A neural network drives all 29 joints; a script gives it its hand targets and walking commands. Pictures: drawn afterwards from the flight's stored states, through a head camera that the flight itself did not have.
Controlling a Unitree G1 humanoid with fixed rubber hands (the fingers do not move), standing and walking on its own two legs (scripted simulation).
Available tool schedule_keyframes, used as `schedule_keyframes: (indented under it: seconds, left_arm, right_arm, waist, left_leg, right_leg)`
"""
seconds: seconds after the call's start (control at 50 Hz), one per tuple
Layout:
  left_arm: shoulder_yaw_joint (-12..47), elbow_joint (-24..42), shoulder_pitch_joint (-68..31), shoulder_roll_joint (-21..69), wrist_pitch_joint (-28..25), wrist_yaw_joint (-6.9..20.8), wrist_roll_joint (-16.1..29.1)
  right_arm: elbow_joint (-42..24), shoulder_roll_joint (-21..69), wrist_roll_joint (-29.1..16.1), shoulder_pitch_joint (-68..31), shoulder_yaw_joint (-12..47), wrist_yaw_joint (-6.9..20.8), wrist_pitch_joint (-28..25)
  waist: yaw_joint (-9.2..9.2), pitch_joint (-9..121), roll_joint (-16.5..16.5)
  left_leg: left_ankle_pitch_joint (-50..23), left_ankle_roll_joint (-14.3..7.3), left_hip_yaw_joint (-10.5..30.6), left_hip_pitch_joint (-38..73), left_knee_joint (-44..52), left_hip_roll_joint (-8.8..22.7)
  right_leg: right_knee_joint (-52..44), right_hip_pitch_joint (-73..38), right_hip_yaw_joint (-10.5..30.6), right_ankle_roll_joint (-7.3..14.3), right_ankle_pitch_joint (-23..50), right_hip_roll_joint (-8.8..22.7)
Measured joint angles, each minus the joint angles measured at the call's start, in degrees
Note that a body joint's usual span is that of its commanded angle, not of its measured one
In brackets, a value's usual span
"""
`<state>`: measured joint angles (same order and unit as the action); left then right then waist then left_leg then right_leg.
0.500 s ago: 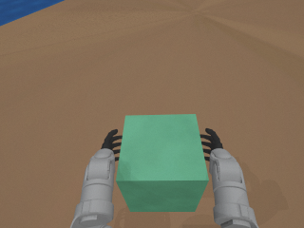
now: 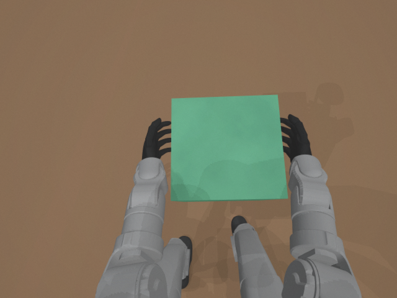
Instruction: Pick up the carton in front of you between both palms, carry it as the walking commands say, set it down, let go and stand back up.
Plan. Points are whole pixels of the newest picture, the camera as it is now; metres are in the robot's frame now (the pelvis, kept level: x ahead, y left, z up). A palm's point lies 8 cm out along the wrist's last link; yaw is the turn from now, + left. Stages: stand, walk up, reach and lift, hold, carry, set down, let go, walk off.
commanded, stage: set down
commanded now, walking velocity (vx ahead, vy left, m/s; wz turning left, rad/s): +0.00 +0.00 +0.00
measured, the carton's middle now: (222, 157) +0.37 -0.06 -0.16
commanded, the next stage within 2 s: none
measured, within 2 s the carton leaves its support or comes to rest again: rests again in 1.98 s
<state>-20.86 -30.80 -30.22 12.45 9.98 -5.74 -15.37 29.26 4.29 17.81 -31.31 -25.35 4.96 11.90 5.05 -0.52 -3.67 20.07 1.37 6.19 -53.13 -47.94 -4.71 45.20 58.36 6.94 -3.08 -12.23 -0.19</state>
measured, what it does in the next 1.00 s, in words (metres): lowers itself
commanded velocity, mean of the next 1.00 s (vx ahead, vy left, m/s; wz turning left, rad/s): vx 0.00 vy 0.00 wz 0.00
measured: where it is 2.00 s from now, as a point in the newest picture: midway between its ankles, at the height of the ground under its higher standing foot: (213, 260)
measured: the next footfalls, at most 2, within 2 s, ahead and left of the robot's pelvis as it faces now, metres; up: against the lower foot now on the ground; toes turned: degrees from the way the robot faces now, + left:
none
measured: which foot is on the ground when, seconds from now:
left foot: down 0.00-1.00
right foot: down 0.00-1.00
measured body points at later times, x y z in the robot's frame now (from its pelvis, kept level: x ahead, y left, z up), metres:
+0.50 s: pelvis -0.04 -0.02 -0.14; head +0.20 -0.06 +0.24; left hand +0.44 +0.06 -0.22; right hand +0.39 -0.24 -0.23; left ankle +0.01 +0.13 -0.69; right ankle +0.08 -0.15 -0.69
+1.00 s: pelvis -0.07 +0.00 -0.25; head +0.25 -0.04 +0.07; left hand +0.48 +0.03 -0.38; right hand +0.40 -0.26 -0.38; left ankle +0.01 +0.13 -0.69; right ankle +0.07 -0.15 -0.69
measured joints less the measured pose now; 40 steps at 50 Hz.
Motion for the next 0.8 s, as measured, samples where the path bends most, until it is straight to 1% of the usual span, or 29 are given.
schedule_keyframes:
  seconds: [0.06, 0.12, 0.18, 0.26, 0.4, 0.54, 0.62, 0.8]
  left_arm:
    - [2.24, 0.91, -0.63, -1.35, -1.56, -0.96, 3.03]
    - [2.74, 1.29, -2.21, -2.25, -1.57, -1.08, 4.41]
    - [1.58, 0.76, -4.69, -2.64, -0.28, -0.59, 4.34]
    - [-0.89, -1.05, -8.7, -3.17, 2.06, 0.45, 3.26]
    - [-3.32, -6.06, -15.61, -5.46, 4.0, 1.46, 2.13]
    - [-2.91, -10.57, -21.51, -8.59, 3.75, 1.55, 3.18]
    - [-1.98, -12.6, -24.57, -10.22, 3.49, 1.16, 4.21]
    - [0.68, -16.83, -31.49, -12.99, 3.25, -0.22, 5.97]
  right_arm:
    - [-0.95, -0.51, -2.72, -0.6, 0.89, -0.68, -1.61]
    - [-1.54, -0.4, -4.05, -1.92, 0.54, -1.19, -1.73]
    - [-1.28, -0.16, -4.15, -3.97, -0.67, -1.35, -0.56]
    - [-0.28, 0.03, -3.11, -7.11, -2.39, -1.71, 1.72]
    - [1.42, -0.36, -1.6, -11.77, -3.35, -3.54, 4.44]
    - [2.85, -1.5, -2.6, -15.65, -2.94, -5.62, 4.94]
    - [3.55, -2.22, -3.54, -17.73, -2.87, -6.55, 4.85]
    - [5.51, -4.3, -5.12, -22.42, -4.21, -6.97, 4.33]
  waist:
    - [0.07, 3.27, 0.0]
    - [0.21, 6.49, 0.0]
    - [0.34, 9.05, -0.17]
    - [0.5, 11.2, -0.6]
    - [0.67, 13.04, -1.36]
    - [0.98, 12.87, -1.64]
    - [1.43, 11.97, -1.75]
    - [3.0, 9.14, -2.02]
  left_leg:
    - [1.03, 0.35, 0.09, -8.77, -4.47, -0.39]
    - [2.17, 0.76, 0.28, -15.93, -8.9, -0.79]
    - [3.47, 1.19, 0.44, -21.58, -13.36, -1.17]
    - [5.31, 1.67, 0.47, -27.55, -19.08, -1.58]
    - [8.01, 2.43, 0.07, -36.9, -28.01, -2.2]
    - [10.32, 2.97, -0.51, -45.6, -36.35, -2.97]
    - [11.38, 3.16, -0.72, -49.95, -40.65, -3.6]
    - [12.75, 3.36, -0.95, -58.64, -48.82, -5.29]
  right_leg:
    - [4.33, 8.71, 0.14, -0.2, -0.93, -0.28]
    - [8.78, 15.88, 0.07, -0.23, -2.05, -0.51]
    - [13.31, 21.6, -0.07, -0.13, -3.32, -0.76]
    - [19.14, 27.77, -0.11, 0.0, -4.99, -1.17]
    - [28.3, 37.6, 0.36, -0.04, -7.23, -2.1]
    - [36.61, 46.74, 1.13, -0.51, -8.88, -3.14]
    - [40.73, 51.16, 1.49, -0.94, -9.61, -3.58]
    - [48.17, 59.41, 1.97, -2.2, -10.7, -3.91]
